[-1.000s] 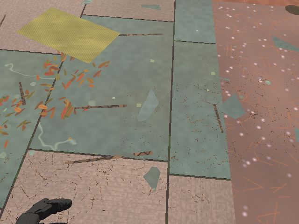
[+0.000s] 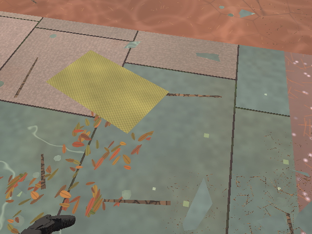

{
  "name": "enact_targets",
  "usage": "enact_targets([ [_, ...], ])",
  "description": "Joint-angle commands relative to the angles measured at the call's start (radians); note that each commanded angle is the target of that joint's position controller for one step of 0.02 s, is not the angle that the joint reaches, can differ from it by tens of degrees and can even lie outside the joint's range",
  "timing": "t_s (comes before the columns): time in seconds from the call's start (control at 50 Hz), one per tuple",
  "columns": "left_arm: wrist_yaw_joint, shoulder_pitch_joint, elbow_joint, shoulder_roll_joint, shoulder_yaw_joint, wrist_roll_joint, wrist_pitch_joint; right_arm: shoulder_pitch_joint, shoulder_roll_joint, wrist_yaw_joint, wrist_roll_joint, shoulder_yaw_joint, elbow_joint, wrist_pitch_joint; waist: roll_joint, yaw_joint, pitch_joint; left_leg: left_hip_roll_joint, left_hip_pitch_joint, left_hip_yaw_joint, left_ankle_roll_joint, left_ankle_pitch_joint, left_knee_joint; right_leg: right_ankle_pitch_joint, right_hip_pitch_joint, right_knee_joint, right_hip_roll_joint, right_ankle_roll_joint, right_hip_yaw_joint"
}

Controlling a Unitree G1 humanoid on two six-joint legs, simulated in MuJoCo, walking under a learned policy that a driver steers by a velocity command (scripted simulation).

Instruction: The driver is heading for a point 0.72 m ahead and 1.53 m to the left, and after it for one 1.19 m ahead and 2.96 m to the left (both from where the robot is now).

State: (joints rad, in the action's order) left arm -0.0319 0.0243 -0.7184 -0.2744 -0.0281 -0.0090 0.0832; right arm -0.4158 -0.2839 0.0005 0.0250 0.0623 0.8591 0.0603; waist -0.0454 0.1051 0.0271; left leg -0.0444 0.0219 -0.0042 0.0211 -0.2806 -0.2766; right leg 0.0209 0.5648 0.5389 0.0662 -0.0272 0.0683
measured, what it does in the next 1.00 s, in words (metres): walks ahead, turning left: right foot, then left foot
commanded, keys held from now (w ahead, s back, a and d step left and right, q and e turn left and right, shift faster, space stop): w+q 1.00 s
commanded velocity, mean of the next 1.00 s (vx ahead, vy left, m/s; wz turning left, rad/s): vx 0.50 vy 0.00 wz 0.54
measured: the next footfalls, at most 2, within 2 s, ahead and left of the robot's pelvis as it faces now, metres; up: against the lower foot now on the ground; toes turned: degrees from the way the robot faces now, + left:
right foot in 0.06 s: +0.21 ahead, -0.14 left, +0.00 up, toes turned +4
left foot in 0.58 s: +0.41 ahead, +0.18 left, +0.00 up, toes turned +24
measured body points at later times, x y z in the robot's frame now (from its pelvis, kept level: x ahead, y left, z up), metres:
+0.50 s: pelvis +0.25 +0.00 +0.00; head +0.27 +0.02 +0.44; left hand +0.19 +0.29 -0.13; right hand +0.51 -0.18 -0.09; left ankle +0.37 +0.18 -0.70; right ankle +0.17 -0.14 -0.74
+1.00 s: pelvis +0.49 +0.13 +0.00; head +0.51 +0.17 +0.45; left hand +0.56 +0.47 -0.08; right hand +0.68 -0.09 -0.10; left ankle +0.38 +0.16 -0.74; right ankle +0.75 +0.10 -0.70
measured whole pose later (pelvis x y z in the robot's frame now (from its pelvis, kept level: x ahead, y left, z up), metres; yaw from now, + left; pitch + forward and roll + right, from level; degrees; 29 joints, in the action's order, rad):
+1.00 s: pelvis +0.49 +0.13 +0.00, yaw +34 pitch +2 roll +0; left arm -0.02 0.00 -0.73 -0.29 -0.05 0.00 0.10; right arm -0.37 -0.29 0.02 0.02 0.07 0.74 0.04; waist -0.05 0.08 0.04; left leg -0.11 0.07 -0.16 0.09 -0.29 -0.35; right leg 0.08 0.61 0.53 0.04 -0.05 0.10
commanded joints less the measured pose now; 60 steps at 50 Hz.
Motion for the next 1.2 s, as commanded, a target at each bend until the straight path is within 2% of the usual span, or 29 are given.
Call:
enact_targets([
  [0.02,-0.003,-0.006,0.059,-0.125,-0.037,-0.005,0.025,0.039,-0.190,0.012,0.002,0.047,-0.054,0.001,0.132,-0.085,0.014,0.279,0.071,-0.224,0.149,0.211,0.012,-0.051,-0.135,-0.051,-0.018,0.025,-0.005],
  [0.06,0.010,0.176,0.010,-0.182,-0.068,0.002,0.030,0.032,-0.144,0.012,-0.008,0.031,-0.054,-0.006,0.112,-0.173,-0.098,0.193,0.129,-0.179,0.101,0.288,-0.216,-0.088,-0.421,-0.084,-0.007,0.074,-0.016],
  [0.08,0.020,0.334,-0.006,-0.251,-0.087,0.017,0.028,0.025,-0.072,0.011,-0.031,0.005,-0.085,-0.006,-0.024,-0.228,-0.262,0.108,0.291,-0.115,0.060,0.071,-0.530,-0.097,-0.690,-0.057,0.179,0.129,0.163],
  [0.1,0.015,0.370,-0.026,-0.311,-0.101,0.018,0.012,-0.100,0.008,0.011,-0.003,-0.016,-0.113,0.010,-0.311,-0.168,-0.370,-0.009,0.635,-0.049,0.008,-0.322,-0.844,-0.347,-0.944,-0.176,0.372,0.268,0.585],
  [0.12,0.012,0.346,-0.013,-0.207,-0.076,0.013,0.012,-0.053,-0.104,0.014,0.019,0.010,-0.095,0.013,-0.181,-0.197,-0.292,0.047,0.729,-0.144,0.007,-0.296,-0.968,-0.536,-0.864,-0.252,0.342,0.249,0.627],
  [0.14,0.013,0.291,-0.010,-0.154,-0.061,0.008,0.014,0.037,-0.156,0.015,0.026,0.028,-0.115,0.009,-0.113,-0.196,-0.169,0.083,0.760,-0.135,0.014,-0.207,-0.983,-0.512,-0.750,-0.266,0.310,0.210,0.471],
  [0.16,0.012,0.225,-0.008,-0.127,-0.051,0.012,0.016,0.065,-0.144,0.019,0.018,0.030,-0.116,0.002,-0.060,-0.164,-0.111,0.122,0.720,-0.118,0.009,-0.129,-0.961,-0.391,-0.639,-0.285,0.268,0.192,0.357],
  [0.22,0.015,0.151,-0.025,-0.082,-0.046,0.023,0.026,0.072,-0.091,0.009,0.009,0.032,-0.122,-0.024,-0.090,-0.110,-0.035,0.176,0.619,-0.108,-0.004,-0.017,-0.881,-0.182,-0.467,-0.358,0.201,0.186,0.143],
  [0.4,0.037,0.193,-0.086,-0.168,-0.078,0.013,0.020,0.282,-0.038,-0.029,-0.002,0.011,-0.212,-0.032,-0.004,-0.154,0.041,0.171,0.638,-0.033,-0.016,0.285,-0.503,0.017,-0.495,-0.423,0.198,0.196,-0.156],
  [0.5,0.039,0.244,-0.118,-0.210,-0.095,-0.014,-0.009,0.387,-0.057,-0.052,-0.003,0.013,-0.273,-0.039,-0.002,-0.170,0.072,0.143,0.627,0.029,0.032,0.203,-0.376,0.109,-0.626,-0.361,0.237,0.162,-0.227],
  [0.54,0.041,0.231,-0.117,-0.239,-0.104,-0.025,-0.022,0.346,-0.089,-0.053,-0.007,0.029,-0.279,-0.045,-0.030,-0.126,0.023,0.085,0.520,0.083,0.071,0.103,-0.364,0.414,-0.658,-0.231,0.235,0.141,-0.262],
  [0.58,0.044,0.211,-0.109,-0.232,-0.100,-0.032,-0.035,0.090,-0.170,-0.041,-0.003,0.080,-0.212,-0.053,-0.007,0.020,-0.119,-0.011,0.155,0.124,0.134,0.132,-0.291,0.561,-0.557,0.130,0.179,0.094,-0.316],
  [0.6,0.046,0.238,-0.091,-0.172,-0.076,0.004,-0.031,-0.065,-0.263,-0.019,0.005,0.115,-0.174,-0.064,0.139,0.067,-0.206,0.114,-0.143,-0.102,0.197,0.130,-0.263,0.188,-0.294,0.459,0.127,0.042,-0.321],
  [0.62,0.035,0.305,-0.032,-0.045,-0.035,0.033,-0.004,0.000,-0.350,-0.019,0.009,0.115,-0.198,-0.048,0.357,-0.067,-0.294,0.331,-0.378,-0.683,0.374,-0.119,-0.115,-0.624,0.109,0.758,-0.081,-0.009,-0.176],
  [0.64,0.024,0.190,-0.025,-0.137,-0.048,-0.007,0.029,-0.005,-0.253,-0.031,0.003,0.086,-0.226,-0.026,0.201,0.011,-0.335,0.371,-0.378,-0.792,0.365,-0.202,0.004,-0.616,0.206,0.837,-0.062,0.011,0.012],
  [0.66,0.019,0.118,0.002,-0.173,-0.059,-0.038,0.047,0.026,-0.207,-0.036,-0.007,0.070,-0.216,-0.009,0.156,0.007,-0.201,0.351,-0.284,-0.661,0.322,-0.119,0.017,-0.511,0.271,0.808,-0.024,0.036,0.003],
  [0.68,0.026,0.119,-0.005,-0.159,-0.055,-0.023,0.057,0.080,-0.185,-0.035,-0.006,0.062,-0.219,0.000,0.084,-0.037,-0.136,0.307,-0.153,-0.548,0.291,-0.009,0.009,-0.424,0.226,0.727,0.018,0.046,0.006],
  [0.7,0.033,0.130,-0.018,-0.161,-0.060,0.003,0.057,0.144,-0.157,-0.032,-0.010,0.053,-0.229,0.001,0.069,-0.077,-0.094,0.268,-0.035,-0.456,0.267,0.100,0.013,-0.366,0.156,0.642,0.047,0.040,0.011],
  [0.72,0.032,0.152,-0.025,-0.165,-0.064,0.009,0.047,0.179,-0.135,-0.026,-0.022,0.044,-0.245,0.002,0.094,-0.108,-0.086,0.242,0.037,-0.410,0.259,0.169,0.033,-0.325,0.092,0.603,0.065,0.034,0.021],
  [0.82,0.034,0.071,0.006,-0.115,-0.056,0.026,0.011,0.132,-0.168,0.004,-0.014,0.052,-0.225,0.009,0.082,-0.100,-0.033,0.187,0.153,-0.294,0.259,0.330,0.076,-0.144,0.081,0.358,0.029,-0.037,-0.006],
  [0.9,0.021,-0.062,0.047,-0.084,-0.041,0.015,0.019,0.077,-0.171,0.018,-0.008,0.053,-0.197,-0.001,0.119,-0.049,-0.002,0.138,0.192,-0.260,0.202,0.229,0.064,0.070,0.013,0.089,-0.027,-0.044,-0.008],
  [0.98,0.003,-0.139,0.084,-0.101,-0.042,0.004,0.034,0.021,-0.167,0.022,0.001,0.054,-0.162,-0.009,0.127,-0.024,0.012,0.169,0.129,-0.333,0.187,0.194,0.000,0.082,-0.018,-0.026,-0.053,-0.021,0.013],
  [1.04,-0.004,-0.110,0.084,-0.129,-0.053,0.002,0.047,0.023,-0.166,0.031,0.000,0.057,-0.155,-0.023,0.158,-0.048,0.002,0.197,0.058,-0.406,0.172,0.243,-0.086,-0.031,-0.067,-0.066,-0.062,0.009,0.023],
  [1.08,0.005,0.028,0.049,-0.161,-0.073,0.006,0.056,0.051,-0.147,0.029,-0.002,0.051,-0.163,-0.030,0.178,-0.120,-0.057,0.156,0.069,-0.405,0.141,0.365,-0.202,-0.065,-0.263,-0.118,-0.075,0.052,-0.013],
  [1.1,0.012,0.163,0.031,-0.199,-0.088,0.022,0.060,0.066,-0.102,0.023,-0.011,0.032,-0.180,-0.028,0.138,-0.186,-0.182,0.102,0.156,-0.354,0.108,0.341,-0.410,-0.066,-0.510,-0.086,0.023,0.107,0.062],
  [1.12,0.020,0.306,0.016,-0.278,-0.107,0.037,0.054,-0.032,-0.040,0.023,-0.008,0.013,-0.200,-0.023,-0.070,-0.183,-0.352,-0.030,0.451,-0.227,0.030,0.024,-0.752,-0.168,-0.889,-0.090,0.249,0.229,0.393],
  [1.14,0.009,0.336,-0.013,-0.256,-0.104,0.014,0.042,-0.101,-0.063,0.024,0.014,0.006,-0.211,-0.015,-0.291,-0.155,-0.393,-0.037,0.687,-0.190,0.005,-0.330,-0.962,-0.405,-0.986,-0.201,0.373,0.311,0.743],
  [1.16,0.011,0.281,0.008,-0.162,-0.080,0.001,0.035,-0.032,-0.157,0.024,0.020,0.029,-0.192,-0.017,-0.144,-0.176,-0.243,0.032,0.758,-0.207,-0.005,-0.255,-1.040,-0.533,-0.864,-0.238,0.337,0.268,0.647],
  [1.2,0.018,0.186,0.013,-0.109,-0.061,0.014,0.019,0.111,-0.169,0.021,-0.001,0.038,-0.218,-0.025,-0.023,-0.161,-0.057,0.098,0.721,-0.144,-0.011,-0.113,-0.990,-0.358,-0.595,-0.280,0.247,0.209,0.365],
])
Over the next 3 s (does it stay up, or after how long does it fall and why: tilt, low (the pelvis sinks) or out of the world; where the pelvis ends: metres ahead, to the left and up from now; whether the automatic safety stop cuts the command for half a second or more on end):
stays up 0.91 1.07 0.00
